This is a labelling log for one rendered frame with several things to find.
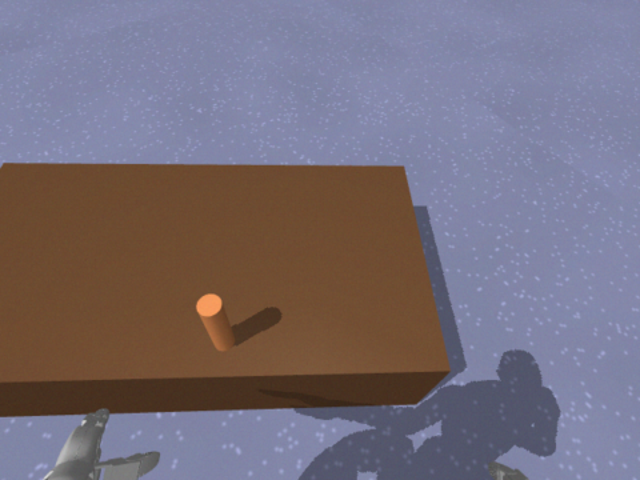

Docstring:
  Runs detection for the left robot arm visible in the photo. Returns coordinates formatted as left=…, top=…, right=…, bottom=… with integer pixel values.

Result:
left=43, top=460, right=95, bottom=480

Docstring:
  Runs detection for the left robot hand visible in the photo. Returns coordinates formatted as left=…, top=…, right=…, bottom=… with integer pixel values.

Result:
left=55, top=408, right=160, bottom=480

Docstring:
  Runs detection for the right robot hand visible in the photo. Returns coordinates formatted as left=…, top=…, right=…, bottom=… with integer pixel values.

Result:
left=488, top=462, right=529, bottom=480

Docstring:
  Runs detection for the can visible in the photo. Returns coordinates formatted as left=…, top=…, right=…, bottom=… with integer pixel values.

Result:
left=196, top=294, right=235, bottom=351

